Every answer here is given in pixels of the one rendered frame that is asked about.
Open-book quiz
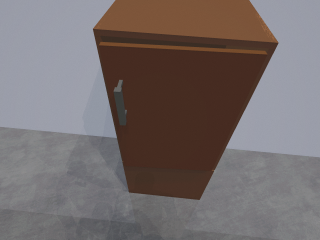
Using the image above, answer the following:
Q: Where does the handle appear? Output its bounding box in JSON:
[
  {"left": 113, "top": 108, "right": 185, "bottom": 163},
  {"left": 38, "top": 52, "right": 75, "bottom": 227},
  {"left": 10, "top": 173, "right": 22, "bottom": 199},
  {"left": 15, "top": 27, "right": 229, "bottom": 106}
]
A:
[{"left": 113, "top": 80, "right": 127, "bottom": 126}]

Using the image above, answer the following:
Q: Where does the cupboard door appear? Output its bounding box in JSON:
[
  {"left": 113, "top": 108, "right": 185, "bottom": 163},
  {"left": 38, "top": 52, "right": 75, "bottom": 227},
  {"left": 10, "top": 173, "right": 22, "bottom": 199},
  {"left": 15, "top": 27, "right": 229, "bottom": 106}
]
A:
[{"left": 99, "top": 42, "right": 268, "bottom": 171}]

